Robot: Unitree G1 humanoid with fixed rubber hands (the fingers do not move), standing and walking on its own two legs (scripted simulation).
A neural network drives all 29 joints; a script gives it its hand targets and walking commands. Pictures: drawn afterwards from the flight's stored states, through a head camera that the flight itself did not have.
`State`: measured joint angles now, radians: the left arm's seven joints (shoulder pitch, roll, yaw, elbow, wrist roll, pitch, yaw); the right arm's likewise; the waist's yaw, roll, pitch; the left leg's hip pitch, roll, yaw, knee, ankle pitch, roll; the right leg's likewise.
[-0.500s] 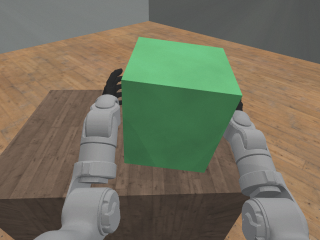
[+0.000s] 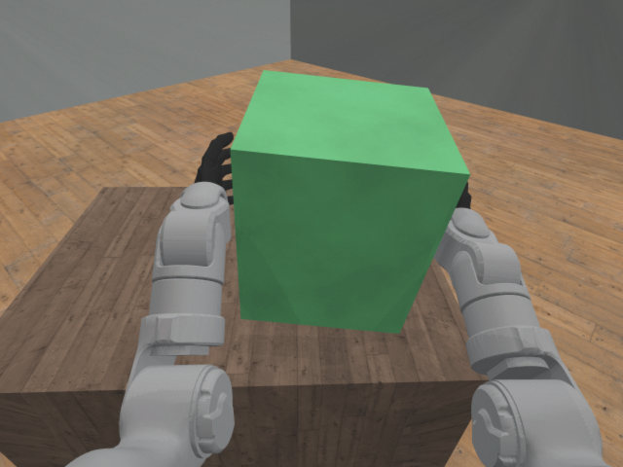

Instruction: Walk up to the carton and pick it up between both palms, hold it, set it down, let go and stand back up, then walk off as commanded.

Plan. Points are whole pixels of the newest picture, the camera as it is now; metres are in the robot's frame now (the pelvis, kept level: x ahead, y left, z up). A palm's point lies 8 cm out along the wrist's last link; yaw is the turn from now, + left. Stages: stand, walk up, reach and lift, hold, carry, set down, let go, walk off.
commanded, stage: hold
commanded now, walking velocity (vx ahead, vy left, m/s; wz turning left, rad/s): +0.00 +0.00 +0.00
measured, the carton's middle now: (333, 205) +0.39 -0.02 +0.21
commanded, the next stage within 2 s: none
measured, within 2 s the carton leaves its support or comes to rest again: neither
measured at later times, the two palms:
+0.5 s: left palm (207, 193) +0.37 +0.13 +0.25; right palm (455, 211) +0.36 -0.17 +0.22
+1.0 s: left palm (205, 194) +0.37 +0.13 +0.24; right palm (451, 208) +0.36 -0.17 +0.23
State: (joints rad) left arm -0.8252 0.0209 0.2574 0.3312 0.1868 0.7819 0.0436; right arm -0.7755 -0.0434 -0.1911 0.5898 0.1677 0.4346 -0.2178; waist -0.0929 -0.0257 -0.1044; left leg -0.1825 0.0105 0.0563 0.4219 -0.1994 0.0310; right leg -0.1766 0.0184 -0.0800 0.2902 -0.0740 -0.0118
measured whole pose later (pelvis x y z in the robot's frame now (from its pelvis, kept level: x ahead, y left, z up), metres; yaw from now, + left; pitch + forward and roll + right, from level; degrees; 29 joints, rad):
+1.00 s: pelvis +0.00 +0.00 +0.00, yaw +0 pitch -3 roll -1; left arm -0.83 0.02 0.28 0.32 0.19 0.83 0.04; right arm -0.82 -0.05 -0.19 0.61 0.18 0.50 -0.22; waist -0.09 -0.02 -0.11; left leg -0.17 0.01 0.06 0.42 -0.19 0.03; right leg -0.17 0.02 -0.08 0.29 -0.07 -0.01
